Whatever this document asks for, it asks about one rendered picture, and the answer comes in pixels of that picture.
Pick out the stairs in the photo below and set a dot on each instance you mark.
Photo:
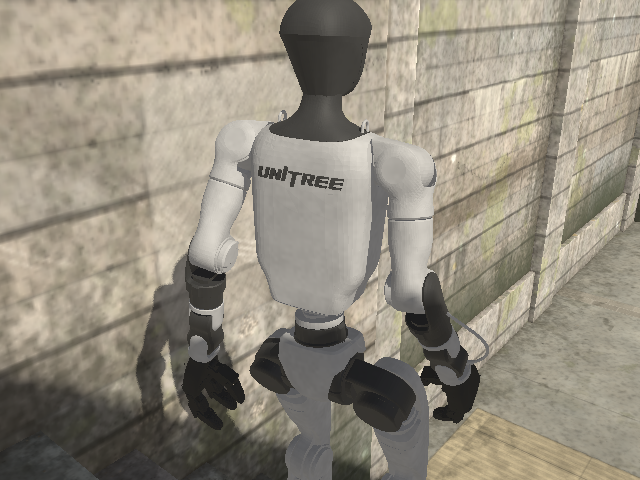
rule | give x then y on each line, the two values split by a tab
37	457

